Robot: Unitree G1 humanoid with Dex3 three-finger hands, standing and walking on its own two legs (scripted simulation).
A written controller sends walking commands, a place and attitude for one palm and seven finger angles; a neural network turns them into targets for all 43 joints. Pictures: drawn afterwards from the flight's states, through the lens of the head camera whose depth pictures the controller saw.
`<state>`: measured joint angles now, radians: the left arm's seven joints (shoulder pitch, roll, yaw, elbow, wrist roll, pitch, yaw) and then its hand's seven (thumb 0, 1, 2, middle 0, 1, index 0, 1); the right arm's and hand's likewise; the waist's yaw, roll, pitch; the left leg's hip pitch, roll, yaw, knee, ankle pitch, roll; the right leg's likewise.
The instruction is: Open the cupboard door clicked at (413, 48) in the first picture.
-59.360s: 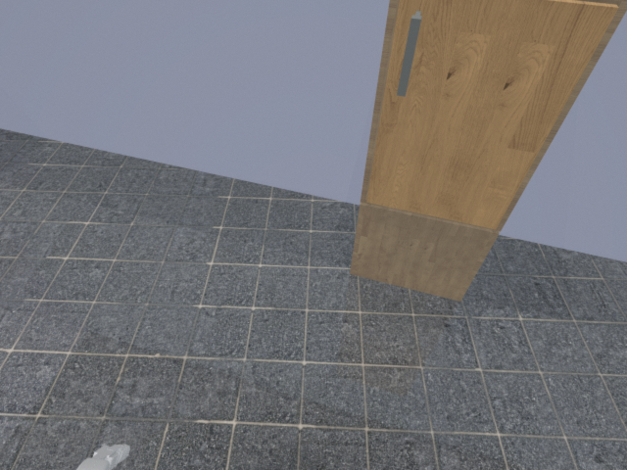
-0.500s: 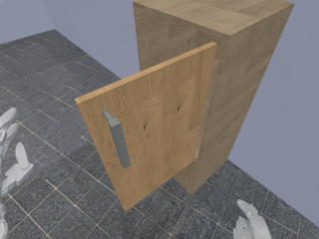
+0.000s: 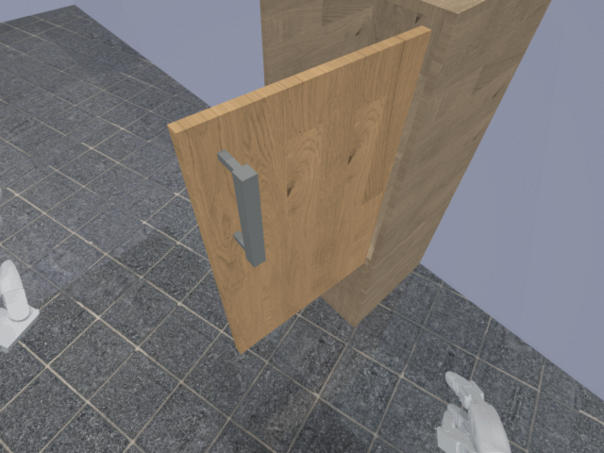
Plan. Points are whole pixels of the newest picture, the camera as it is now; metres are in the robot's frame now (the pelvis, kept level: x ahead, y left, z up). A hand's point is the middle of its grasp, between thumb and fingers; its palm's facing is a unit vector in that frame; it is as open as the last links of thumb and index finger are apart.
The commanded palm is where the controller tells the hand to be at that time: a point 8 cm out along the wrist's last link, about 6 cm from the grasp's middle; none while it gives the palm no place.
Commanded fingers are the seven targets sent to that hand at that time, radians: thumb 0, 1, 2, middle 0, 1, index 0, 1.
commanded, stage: step back with the hand held close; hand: left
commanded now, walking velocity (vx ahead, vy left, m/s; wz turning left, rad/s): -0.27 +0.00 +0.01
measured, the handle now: (242, 212) +0.36 +0.11 +0.13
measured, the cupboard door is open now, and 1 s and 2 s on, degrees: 86 86 86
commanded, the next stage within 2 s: stop stepping back and stand still in 0.44 s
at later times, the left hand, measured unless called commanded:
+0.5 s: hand out of the picture +0.11 +0.29 +0.16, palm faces +0.44 -0.78 -0.45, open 7.4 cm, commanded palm +0.03 +0.32 +0.19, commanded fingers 0.00 0.90 0.90 -0.20 -0.30 -0.20 -0.30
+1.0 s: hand out of the picture +0.04 +0.27 +0.17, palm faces +0.40 -0.85 -0.35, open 7.4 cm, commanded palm -0.04 +0.31 +0.19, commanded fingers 0.00 0.90 0.90 -0.20 -0.30 -0.20 -0.30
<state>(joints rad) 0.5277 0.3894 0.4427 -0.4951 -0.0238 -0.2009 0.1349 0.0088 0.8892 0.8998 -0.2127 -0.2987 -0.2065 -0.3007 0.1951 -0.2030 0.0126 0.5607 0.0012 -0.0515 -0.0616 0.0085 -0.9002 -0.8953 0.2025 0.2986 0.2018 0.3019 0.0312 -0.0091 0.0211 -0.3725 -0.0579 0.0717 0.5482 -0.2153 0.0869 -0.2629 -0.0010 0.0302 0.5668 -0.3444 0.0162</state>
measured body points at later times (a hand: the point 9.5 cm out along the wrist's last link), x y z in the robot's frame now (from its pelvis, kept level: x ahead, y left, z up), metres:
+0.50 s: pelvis -0.10 +0.02 +0.00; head -0.08 +0.05 +0.45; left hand +0.08 +0.33 +0.18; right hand +0.06 -0.23 -0.08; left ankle +0.01 +0.08 -0.73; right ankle -0.12 -0.13 -0.68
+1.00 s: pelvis -0.20 +0.01 -0.01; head -0.22 +0.03 +0.44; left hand +0.01 +0.31 +0.19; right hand -0.06 -0.24 -0.08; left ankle -0.07 +0.08 -0.73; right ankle -0.29 -0.09 -0.69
